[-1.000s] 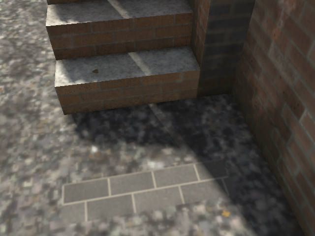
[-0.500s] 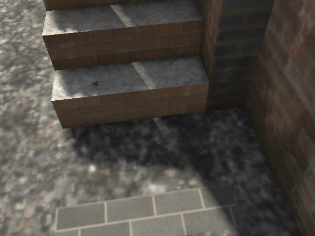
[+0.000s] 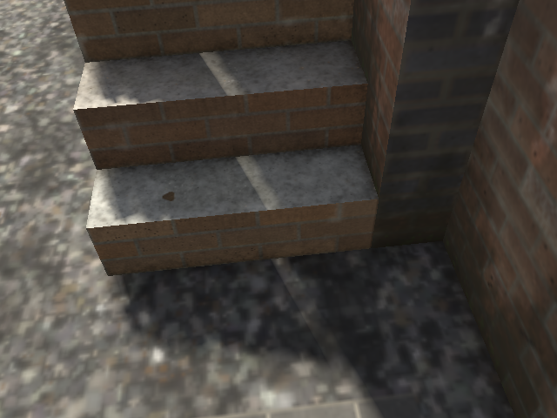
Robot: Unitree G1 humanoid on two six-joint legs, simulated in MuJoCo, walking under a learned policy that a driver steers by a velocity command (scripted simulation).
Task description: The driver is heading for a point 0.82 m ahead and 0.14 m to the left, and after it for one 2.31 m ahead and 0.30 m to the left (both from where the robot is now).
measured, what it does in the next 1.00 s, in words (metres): walks ahead: left foot, then right foot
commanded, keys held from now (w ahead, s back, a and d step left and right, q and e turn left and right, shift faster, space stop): w+q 0.38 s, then w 0.12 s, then w+e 0.50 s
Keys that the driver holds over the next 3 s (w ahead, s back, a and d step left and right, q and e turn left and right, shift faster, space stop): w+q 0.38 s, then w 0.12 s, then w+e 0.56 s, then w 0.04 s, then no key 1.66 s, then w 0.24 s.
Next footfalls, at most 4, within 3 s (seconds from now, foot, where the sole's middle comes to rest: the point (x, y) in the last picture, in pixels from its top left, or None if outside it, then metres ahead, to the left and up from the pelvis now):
0.36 left None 0.33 0.18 -0.78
0.92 right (274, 374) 0.64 0.06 -0.78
1.34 left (211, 315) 0.81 0.24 -0.78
1.56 right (292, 348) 0.71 0.02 -0.78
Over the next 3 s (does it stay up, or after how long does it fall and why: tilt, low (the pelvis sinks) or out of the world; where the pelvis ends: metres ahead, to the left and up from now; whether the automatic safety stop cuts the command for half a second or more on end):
stays up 0.74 0.12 0.00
